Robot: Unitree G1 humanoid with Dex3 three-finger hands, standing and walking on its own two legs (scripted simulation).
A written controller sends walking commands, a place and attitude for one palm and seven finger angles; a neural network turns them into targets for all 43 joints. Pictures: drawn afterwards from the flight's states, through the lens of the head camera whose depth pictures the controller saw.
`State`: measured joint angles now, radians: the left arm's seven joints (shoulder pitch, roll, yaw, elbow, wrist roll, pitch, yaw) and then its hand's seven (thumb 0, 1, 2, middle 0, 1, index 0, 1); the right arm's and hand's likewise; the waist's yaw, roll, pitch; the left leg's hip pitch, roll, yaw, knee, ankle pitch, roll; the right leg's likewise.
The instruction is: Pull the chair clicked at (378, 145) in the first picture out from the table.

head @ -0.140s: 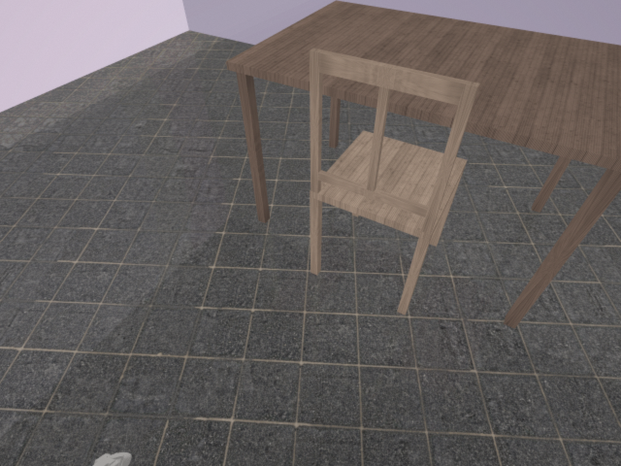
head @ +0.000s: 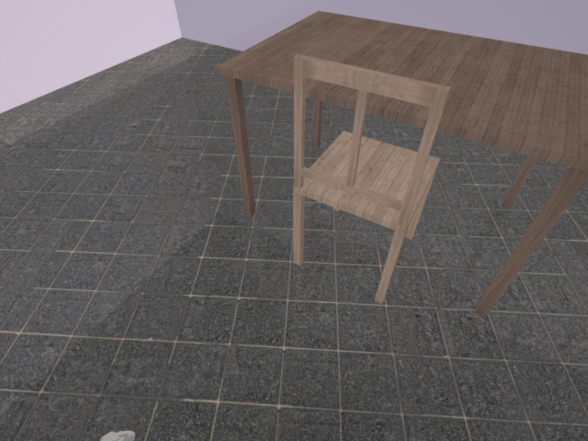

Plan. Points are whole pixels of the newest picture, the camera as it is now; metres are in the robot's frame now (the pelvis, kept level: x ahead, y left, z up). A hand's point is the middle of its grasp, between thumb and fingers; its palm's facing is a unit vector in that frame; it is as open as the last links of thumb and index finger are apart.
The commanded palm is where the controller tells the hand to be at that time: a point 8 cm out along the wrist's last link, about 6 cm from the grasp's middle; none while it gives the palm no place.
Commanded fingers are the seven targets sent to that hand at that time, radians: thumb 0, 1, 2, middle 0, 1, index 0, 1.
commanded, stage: stand and wait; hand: left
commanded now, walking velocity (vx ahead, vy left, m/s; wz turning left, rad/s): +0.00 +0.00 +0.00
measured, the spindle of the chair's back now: (356, 142) +0.92 -0.13 -0.09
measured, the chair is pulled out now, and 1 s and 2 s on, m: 0.00 0.00 0.00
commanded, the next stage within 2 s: look at it before walking up in 0.68 s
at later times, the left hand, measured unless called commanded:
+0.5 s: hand out of the picture +0.04 +0.25 -0.15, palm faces -0.02 -0.94 -0.35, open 7.4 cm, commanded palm none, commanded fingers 0.00 0.90 0.90 -0.20 -0.30 -0.20 -0.30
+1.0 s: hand out of the picture +0.08 +0.25 -0.15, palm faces -0.03 -0.94 -0.34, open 7.4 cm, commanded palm none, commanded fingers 0.00 0.90 0.90 -0.20 -0.30 -0.20 -0.30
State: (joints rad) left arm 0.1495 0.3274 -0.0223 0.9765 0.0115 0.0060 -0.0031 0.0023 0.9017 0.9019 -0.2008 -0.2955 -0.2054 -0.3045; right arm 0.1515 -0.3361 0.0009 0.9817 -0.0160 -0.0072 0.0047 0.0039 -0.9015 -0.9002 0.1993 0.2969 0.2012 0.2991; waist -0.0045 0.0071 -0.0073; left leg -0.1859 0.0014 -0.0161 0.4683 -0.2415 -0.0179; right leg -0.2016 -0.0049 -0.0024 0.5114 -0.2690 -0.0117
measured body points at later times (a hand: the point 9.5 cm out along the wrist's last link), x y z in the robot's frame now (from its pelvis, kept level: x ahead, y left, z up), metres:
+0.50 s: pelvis -0.01 +0.00 +0.00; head -0.02 -0.01 +0.45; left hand +0.04 +0.30 -0.12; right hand +0.04 -0.30 -0.13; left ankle +0.01 +0.13 -0.74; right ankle +0.01 -0.11 -0.74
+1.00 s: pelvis +0.00 +0.00 +0.01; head +0.00 +0.00 +0.46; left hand +0.08 +0.30 -0.12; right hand +0.07 -0.29 -0.13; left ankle +0.01 +0.13 -0.74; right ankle +0.01 -0.11 -0.74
